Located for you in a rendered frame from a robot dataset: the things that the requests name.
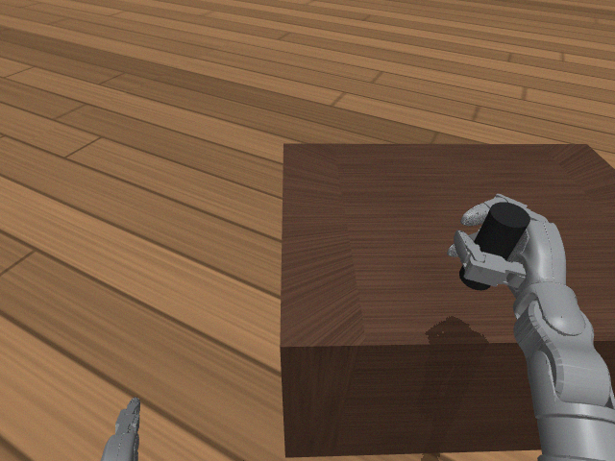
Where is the right robot arm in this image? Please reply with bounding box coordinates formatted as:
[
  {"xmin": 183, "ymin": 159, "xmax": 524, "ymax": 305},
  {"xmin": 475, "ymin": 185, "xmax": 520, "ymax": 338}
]
[{"xmin": 513, "ymin": 282, "xmax": 615, "ymax": 461}]

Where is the can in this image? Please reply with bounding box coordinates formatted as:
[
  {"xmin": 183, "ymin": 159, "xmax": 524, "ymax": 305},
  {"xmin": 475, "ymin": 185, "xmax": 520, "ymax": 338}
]
[{"xmin": 459, "ymin": 202, "xmax": 530, "ymax": 290}]

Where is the left robot hand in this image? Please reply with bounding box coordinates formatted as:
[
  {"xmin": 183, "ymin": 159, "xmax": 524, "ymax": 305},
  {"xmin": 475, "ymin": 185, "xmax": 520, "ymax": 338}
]
[{"xmin": 101, "ymin": 398, "xmax": 140, "ymax": 461}]

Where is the right robot hand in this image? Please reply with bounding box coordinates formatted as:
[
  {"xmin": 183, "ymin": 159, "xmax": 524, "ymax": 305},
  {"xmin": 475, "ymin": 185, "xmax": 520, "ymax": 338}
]
[{"xmin": 447, "ymin": 194, "xmax": 566, "ymax": 299}]

